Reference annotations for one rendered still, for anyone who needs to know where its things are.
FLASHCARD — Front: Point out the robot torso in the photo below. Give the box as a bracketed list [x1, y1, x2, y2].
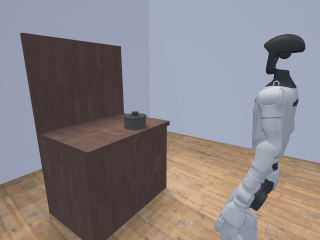
[252, 80, 299, 194]

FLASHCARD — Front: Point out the left robot hand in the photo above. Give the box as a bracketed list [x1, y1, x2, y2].
[215, 200, 247, 240]

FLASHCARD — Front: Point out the right robot thigh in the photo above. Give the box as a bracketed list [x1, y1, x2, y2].
[242, 174, 258, 229]

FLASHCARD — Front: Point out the right robot upper arm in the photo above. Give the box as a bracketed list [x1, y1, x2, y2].
[290, 117, 295, 134]

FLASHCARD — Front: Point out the left robot upper arm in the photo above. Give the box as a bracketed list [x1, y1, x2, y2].
[255, 87, 285, 160]

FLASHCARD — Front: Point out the pot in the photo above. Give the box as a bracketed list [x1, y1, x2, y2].
[124, 117, 146, 130]

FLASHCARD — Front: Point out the left robot forearm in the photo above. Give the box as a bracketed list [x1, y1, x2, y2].
[233, 142, 276, 209]

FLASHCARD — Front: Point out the lid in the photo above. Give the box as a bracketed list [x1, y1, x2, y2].
[123, 113, 147, 120]

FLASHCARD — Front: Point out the table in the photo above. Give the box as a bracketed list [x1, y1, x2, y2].
[20, 33, 170, 240]

